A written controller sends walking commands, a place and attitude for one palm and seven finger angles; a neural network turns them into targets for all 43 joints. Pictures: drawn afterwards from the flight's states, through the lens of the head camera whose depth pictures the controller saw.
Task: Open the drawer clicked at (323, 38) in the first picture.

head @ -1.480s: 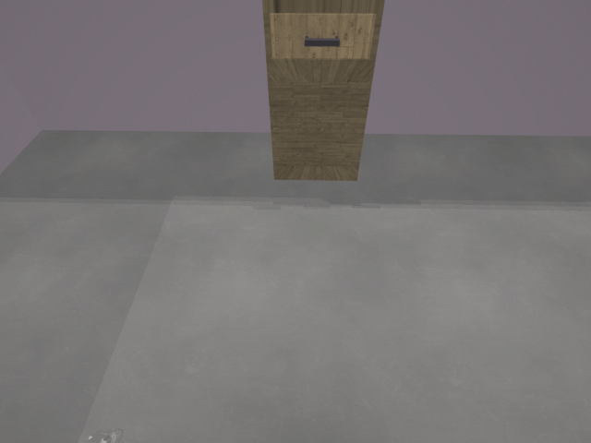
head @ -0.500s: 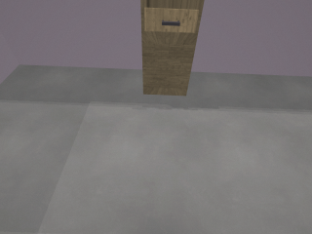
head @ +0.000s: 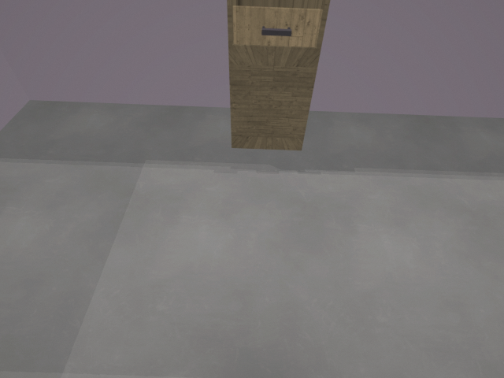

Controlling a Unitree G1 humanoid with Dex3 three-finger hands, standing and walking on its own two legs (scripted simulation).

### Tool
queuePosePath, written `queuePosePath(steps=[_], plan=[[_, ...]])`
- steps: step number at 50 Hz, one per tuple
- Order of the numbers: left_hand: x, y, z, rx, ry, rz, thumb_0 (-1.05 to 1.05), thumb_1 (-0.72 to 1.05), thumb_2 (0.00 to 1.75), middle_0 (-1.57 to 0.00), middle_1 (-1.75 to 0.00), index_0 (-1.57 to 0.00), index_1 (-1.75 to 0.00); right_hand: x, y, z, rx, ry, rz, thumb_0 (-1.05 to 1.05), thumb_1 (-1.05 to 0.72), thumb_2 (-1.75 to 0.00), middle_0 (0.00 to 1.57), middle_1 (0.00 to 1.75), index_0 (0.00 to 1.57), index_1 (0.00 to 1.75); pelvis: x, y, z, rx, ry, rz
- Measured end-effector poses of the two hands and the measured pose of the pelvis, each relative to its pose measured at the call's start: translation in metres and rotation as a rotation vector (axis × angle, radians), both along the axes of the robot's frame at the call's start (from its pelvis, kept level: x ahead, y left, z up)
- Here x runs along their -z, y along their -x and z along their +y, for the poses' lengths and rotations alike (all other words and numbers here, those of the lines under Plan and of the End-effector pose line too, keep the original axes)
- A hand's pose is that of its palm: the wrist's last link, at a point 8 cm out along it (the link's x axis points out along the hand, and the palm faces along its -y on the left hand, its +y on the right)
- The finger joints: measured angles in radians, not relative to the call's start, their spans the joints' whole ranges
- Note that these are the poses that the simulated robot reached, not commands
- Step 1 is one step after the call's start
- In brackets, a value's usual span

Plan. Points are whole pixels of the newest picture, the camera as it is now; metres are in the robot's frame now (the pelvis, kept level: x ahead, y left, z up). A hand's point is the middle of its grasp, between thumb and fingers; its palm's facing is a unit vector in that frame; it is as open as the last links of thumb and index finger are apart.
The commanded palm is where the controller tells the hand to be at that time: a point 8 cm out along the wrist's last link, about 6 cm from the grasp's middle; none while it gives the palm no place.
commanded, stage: walk to a spot facing it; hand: left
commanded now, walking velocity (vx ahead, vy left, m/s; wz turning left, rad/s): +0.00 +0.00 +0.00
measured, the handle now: (276, 30) +1.50 -0.02 -0.05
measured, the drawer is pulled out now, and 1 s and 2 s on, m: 0.00 0.00 0.00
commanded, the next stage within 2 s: turn to face it in 1.86 s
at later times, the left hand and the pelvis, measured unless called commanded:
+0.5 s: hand out of the picture +0.06 +0.16 -0.19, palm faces -0.06 -0.98 -0.20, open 7.4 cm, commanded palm none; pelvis +0.08 -0.03 -0.02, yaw -9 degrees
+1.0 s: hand (188, 258) +0.40 +0.18 -0.18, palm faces -0.32 -0.93 -0.20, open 7.4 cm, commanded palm none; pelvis +0.28 +0.00 -0.01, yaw -24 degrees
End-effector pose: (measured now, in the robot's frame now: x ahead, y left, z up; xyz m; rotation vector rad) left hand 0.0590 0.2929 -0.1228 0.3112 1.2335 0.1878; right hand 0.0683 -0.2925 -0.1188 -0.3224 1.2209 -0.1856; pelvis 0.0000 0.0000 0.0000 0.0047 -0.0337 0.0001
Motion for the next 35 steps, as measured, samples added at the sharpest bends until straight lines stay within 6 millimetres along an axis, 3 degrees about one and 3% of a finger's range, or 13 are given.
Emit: queuePosePath(steps=[10,16,20,23,26,30,35], plan=[[0.008,0.0,-0.013,0.003,0.024,0.026,0.01,0.91,0.9,-0.21,-0.3,-0.2,-0.3,0.007,0.001,0.008,0.029,-0.025,-0.009,0.0,-0.91,-0.9,0.2,0.3,0.2,0.3,0.004,-0.009,-0.002,0.042,0.0,0.006],[0.025,0.006,-0.039,0.017,0.088,0.103,0.01,0.91,0.9,-0.2,-0.3,-0.2,-0.3,0.027,0.021,0.021,0.114,-0.081,0.023,0.0,-0.91,-0.9,0.21,0.3,0.2,0.3,0.014,-0.03,-0.008,0.101,-0.007,0.026],[0.035,-0.001,-0.063,0.026,0.112,0.145,0.01,0.91,0.9,-0.2,-0.3,-0.2,-0.3,0.045,0.038,0.019,0.186,-0.113,0.075,0.0,-0.91,-0.9,0.21,0.3,0.2,0.3,0.025,-0.051,-0.019,0.136,0.006,0.022],[0.037,-0.005,-0.079,-0.001,0.125,0.129,0.01,0.91,0.9,-0.21,-0.3,-0.2,-0.3,0.048,0.037,0.02,0.196,-0.122,0.149,0.0,-0.91,-0.9,0.21,0.3,0.2,0.3,0.025,-0.067,-0.026,0.135,0.012,0.03],[0.032,-0.002,-0.09,-0.009,0.139,0.177,0.01,0.91,0.9,-0.21,-0.3,-0.2,-0.3,0.038,0.008,0.021,0.198,-0.127,0.129,0.01,-0.91,-0.9,0.2,0.3,0.2,0.3,0.017,-0.084,-0.026,0.161,0.006,0.035],[0.023,-0.002,-0.095,0.004,0.16,0.288,0.01,0.91,0.9,-0.21,-0.3,-0.2,-0.3,0.025,-0.056,0.026,0.21,-0.141,0.003,0.01,-0.91,-0.9,0.2,0.3,0.2,0.3,0.009,-0.11,-0.022,0.199,-0.001,0.048],[0.027,-0.032,-0.081,0.017,0.166,0.365,0.01,0.9,0.9,-0.21,-0.3,-0.2,-0.3,0.013,-0.146,0.038,0.192,-0.145,-0.147,0.01,-0.91,-0.9,0.2,0.3,0.2,0.3,0.011,-0.153,-0.01,0.241,0.006,0.055]])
